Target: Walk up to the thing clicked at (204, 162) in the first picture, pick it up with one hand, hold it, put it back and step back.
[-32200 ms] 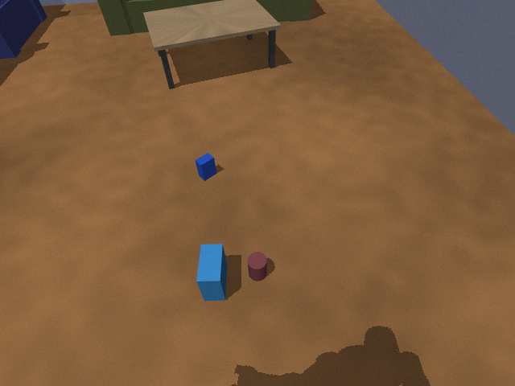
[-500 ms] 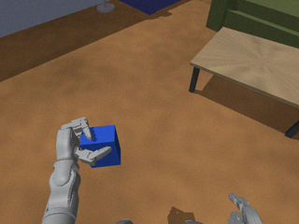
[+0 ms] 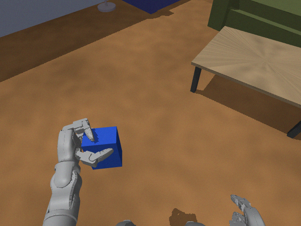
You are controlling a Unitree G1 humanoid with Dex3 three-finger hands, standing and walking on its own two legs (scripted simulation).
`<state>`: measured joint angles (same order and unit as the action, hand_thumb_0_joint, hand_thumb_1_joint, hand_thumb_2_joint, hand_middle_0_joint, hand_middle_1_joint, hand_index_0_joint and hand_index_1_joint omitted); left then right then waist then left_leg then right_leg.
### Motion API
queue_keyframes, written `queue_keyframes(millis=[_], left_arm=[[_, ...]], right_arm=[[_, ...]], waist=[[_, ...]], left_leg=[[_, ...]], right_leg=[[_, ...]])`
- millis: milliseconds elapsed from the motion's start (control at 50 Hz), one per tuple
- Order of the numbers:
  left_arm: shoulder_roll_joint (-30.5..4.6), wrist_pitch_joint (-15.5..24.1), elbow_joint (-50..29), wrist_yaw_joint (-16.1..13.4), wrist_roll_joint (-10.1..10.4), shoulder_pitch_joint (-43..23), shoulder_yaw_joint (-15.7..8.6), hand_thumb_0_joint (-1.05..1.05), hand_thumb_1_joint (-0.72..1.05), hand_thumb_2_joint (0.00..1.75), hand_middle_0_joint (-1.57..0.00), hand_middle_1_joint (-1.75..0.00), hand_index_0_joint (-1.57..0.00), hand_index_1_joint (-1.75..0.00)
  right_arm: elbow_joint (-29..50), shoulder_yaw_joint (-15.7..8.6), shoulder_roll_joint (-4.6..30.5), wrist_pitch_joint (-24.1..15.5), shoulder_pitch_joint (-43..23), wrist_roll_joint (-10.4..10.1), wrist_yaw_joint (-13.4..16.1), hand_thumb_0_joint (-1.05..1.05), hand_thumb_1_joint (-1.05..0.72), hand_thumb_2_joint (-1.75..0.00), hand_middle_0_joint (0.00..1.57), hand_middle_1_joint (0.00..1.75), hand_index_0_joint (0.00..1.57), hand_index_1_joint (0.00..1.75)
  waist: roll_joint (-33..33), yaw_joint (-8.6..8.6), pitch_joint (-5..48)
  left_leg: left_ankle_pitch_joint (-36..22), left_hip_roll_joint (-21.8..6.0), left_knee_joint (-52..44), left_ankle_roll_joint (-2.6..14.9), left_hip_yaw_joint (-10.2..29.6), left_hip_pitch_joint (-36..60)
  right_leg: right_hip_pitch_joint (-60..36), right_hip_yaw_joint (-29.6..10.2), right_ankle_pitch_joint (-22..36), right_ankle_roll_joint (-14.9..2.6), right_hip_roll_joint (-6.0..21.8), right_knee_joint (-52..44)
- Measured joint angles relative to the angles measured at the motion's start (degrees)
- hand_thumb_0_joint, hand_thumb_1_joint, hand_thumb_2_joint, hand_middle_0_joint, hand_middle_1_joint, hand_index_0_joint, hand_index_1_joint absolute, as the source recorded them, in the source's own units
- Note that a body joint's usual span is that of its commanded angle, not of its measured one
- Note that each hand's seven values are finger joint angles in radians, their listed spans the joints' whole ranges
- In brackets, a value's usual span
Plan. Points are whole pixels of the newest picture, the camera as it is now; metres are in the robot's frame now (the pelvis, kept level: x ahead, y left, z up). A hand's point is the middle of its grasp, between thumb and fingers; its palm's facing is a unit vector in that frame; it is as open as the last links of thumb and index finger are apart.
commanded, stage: hold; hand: left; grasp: from the side
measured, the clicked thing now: (104, 148) +0.32 +0.15 +0.01
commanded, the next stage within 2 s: crouch in 0.82 s
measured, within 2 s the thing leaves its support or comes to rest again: neither
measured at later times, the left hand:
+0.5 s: hand (94, 139) +0.32 +0.17 +0.05, palm faces +0.12 -0.99 -0.02, open 7.1 cm
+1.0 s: hand (94, 140) +0.32 +0.17 +0.05, palm faces +0.12 -0.99 -0.03, open 7.1 cm
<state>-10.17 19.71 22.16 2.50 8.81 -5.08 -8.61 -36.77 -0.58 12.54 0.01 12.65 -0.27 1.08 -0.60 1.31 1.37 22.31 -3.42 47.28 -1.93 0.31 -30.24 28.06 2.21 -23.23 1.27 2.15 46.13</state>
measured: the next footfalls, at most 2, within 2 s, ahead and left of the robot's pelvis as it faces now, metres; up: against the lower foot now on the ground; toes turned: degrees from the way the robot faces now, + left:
none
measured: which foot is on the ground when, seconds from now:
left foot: down 0.00-1.00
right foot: down 0.00-1.00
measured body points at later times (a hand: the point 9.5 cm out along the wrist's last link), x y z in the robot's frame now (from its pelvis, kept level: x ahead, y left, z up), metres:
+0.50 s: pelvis +0.00 +0.00 +0.00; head +0.04 +0.00 +0.45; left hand +0.31 +0.22 +0.06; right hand +0.14 -0.25 -0.11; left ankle +0.02 +0.14 -0.70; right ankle +0.00 -0.13 -0.70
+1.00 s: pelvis +0.00 +0.00 +0.00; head +0.03 +0.00 +0.45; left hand +0.31 +0.22 +0.06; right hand +0.13 -0.25 -0.11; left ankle +0.02 +0.14 -0.70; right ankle +0.00 -0.13 -0.70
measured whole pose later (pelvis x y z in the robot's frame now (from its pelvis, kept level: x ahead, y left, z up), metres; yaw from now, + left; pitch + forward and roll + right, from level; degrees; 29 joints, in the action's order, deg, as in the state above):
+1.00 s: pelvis +0.00 +0.00 +0.00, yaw +0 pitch +5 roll -1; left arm -10.0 20.3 23.8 2.1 8.3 -5.6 -8.6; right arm -37.0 -0.6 12.6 0.1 12.9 -0.2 0.9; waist -0.6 1.5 1.5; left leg 22.2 -3.5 47.1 -2.0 0.2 -30.0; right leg 27.9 2.1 -23.1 1.2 2.1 46.1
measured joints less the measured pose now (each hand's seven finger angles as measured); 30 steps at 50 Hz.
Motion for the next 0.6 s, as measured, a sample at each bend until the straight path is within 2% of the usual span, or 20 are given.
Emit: queue_keyframes(millis=[240,600], left_arm=[[0.1,0.5,1.3,-0.1,-0.1,-0.6,-0.6,-0.01,-0.44,0.92,-0.81,-1.25,-1.32,-1.43],[0.2,0.4,0.4,-0.3,-0.2,0.1,-0.1,-0.01,-0.45,0.92,-0.81,-1.24,-1.31,-1.42]], right_arm=[[0.0,0.0,0.0,0.0,0.0,0.1,-0.2,0.01,-0.94,-0.90,0.20,0.30,0.20,0.30],[0.0,0.0,0.1,0.2,-0.1,0.0,0.0,0.01,-0.94,-0.90,0.20,0.30,0.20,0.30]], waist=[[0.1,0.12,0.1],[0.0,0.12,0.0]], left_leg=[[0.1,-0.1,0.1,-0.07,0.0,-0.2],[0.0,0.0,-0.3,-0.06,0.0,0.4]], right_leg=[[0.3,0.0,-0.1,-0.07,-0.1,0.2],[-0.3,-0.1,-0.1,-0.04,0.0,-0.2]])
